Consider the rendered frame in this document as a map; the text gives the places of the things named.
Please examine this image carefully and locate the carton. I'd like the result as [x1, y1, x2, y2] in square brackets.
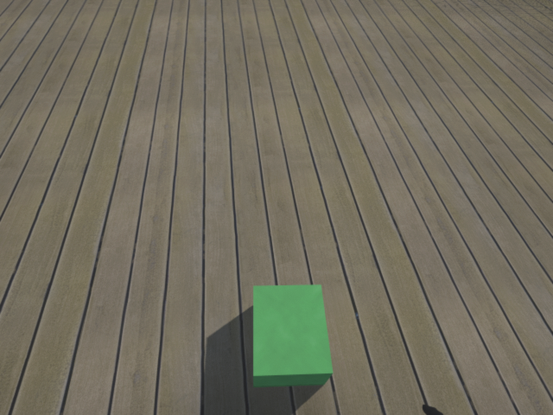
[253, 284, 333, 387]

